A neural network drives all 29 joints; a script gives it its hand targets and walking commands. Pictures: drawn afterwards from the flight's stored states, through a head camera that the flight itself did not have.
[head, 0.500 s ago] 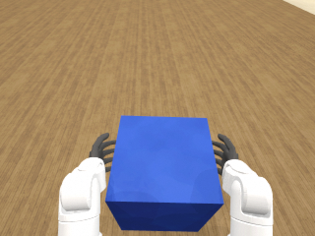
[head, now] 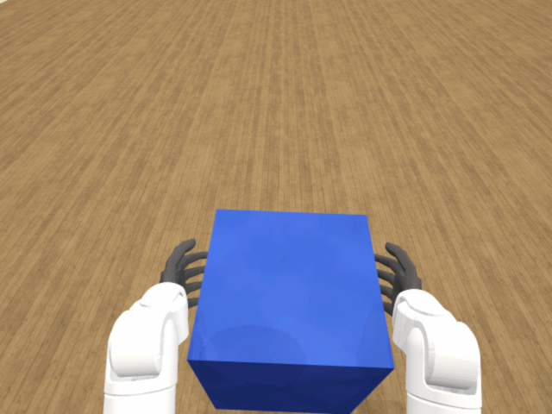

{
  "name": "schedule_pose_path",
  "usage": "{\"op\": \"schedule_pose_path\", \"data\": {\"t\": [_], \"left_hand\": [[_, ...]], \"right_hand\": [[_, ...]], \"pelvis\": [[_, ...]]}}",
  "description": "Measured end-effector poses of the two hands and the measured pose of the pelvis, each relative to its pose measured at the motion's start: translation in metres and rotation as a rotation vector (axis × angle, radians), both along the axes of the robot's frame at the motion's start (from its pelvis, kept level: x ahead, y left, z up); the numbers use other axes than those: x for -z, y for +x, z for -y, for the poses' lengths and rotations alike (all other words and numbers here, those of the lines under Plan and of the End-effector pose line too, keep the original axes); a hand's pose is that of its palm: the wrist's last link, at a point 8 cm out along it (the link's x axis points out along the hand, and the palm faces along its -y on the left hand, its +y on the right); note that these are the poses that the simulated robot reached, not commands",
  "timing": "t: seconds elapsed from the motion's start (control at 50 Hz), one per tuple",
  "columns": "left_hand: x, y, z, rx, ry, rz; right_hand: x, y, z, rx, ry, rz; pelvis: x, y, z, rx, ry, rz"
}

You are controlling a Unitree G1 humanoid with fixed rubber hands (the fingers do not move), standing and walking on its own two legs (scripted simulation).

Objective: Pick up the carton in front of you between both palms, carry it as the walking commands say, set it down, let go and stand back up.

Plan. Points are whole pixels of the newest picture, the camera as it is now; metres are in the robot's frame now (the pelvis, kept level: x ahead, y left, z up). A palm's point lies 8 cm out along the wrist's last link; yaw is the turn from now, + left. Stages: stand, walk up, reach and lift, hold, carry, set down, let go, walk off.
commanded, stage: carry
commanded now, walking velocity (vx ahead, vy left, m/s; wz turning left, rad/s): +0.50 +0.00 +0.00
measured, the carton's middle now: (286, 317) +0.27 +0.00 +0.01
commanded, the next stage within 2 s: none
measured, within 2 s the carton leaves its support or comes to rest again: neither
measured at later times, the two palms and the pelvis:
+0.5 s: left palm (214, 147) +0.58 +0.16 +0.09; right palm (365, 151) +0.57 -0.14 +0.10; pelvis +0.32 +0.02 +0.00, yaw -2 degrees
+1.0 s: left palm (243, 89) +0.87 +0.13 +0.08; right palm (358, 93) +0.86 -0.17 +0.08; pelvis +0.61 -0.01 -0.01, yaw -1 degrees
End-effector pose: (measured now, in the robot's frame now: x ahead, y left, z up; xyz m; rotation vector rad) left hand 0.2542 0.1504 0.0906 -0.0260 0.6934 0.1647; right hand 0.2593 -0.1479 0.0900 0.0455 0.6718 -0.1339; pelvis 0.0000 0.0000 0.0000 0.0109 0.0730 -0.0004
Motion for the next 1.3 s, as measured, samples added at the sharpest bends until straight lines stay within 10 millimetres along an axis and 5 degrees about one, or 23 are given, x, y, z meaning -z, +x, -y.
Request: {"op": "schedule_pose_path", "data": {"t": [0.14, 0.24, 0.34, 0.5, 0.6, 0.68, 0.86, 1.04, 1.16, 1.3], "left_hand": [[0.016, 0.112, -0.022, 0.03, -0.034, 0.027], [0.026, 0.168, -0.023, 0.055, -0.043, -0.08], [0.014, 0.226, -0.02, 0.079, -0.036, -0.064], [0.0, 0.33, -0.006, 0.047, -0.026, 0.01], [0.019, 0.405, 0.015, 0.026, 0.003, 0.001], [0.038, 0.448, 0.025, 0.006, 0.018, -0.102], [0.026, 0.532, 0.028, -0.01, 0.033, -0.107], [0.015, 0.635, 0.015, 0.031, -0.03, 0.031], [0.02, 0.672, 0.013, 0.024, -0.039, -0.025], [0.02, 0.695, 0.022, 0.045, -0.018, -0.033]], "right_hand": [[0.007, 0.102, -0.022, 0.033, -0.031, 0.027], [0.017, 0.148, -0.024, 0.072, -0.027, -0.081], [0.004, 0.201, -0.021, 0.089, -0.028, -0.065], [-0.008, 0.315, -0.006, 0.057, -0.018, 0.009], [0.02, 0.397, 0.016, 0.035, 0.008, 0.001], [0.042, 0.447, 0.026, 0.014, 0.021, -0.103], [0.035, 0.535, 0.028, -0.012, 0.022, -0.107], [0.007, 0.623, 0.016, 0.037, -0.029, 0.03], [0.009, 0.662, 0.013, 0.038, -0.036, -0.026], [0.017, 0.678, 0.022, 0.063, -0.01, -0.034]], "pelvis": [[0.025, 0.103, -0.027, 0.033, 0.008, 0.018], [0.009, 0.153, -0.038, 0.056, -0.014, 0.003], [-0.003, 0.207, -0.039, 0.051, -0.029, -0.006], [0.002, 0.317, -0.018, 0.041, -0.022, 0.0], [0.026, 0.398, 0.008, 0.014, -0.019, 0.024], [0.019, 0.442, 0.023, -0.009, -0.015, 0.015], [-0.004, 0.529, 0.029, 0.003, 0.02, 0.002], [0.015, 0.624, 0.009, 0.023, -0.001, 0.029], [0.013, 0.659, 0.006, 0.044, 0.009, 0.006], [0.014, 0.675, 0.008, 0.054, 0.004, -0.005]]}}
